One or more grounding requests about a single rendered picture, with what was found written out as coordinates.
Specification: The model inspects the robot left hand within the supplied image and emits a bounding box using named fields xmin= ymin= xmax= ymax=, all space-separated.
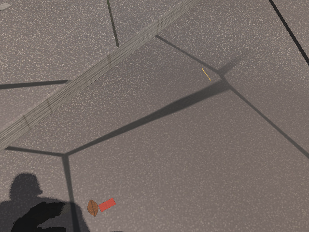
xmin=11 ymin=201 xmax=70 ymax=232

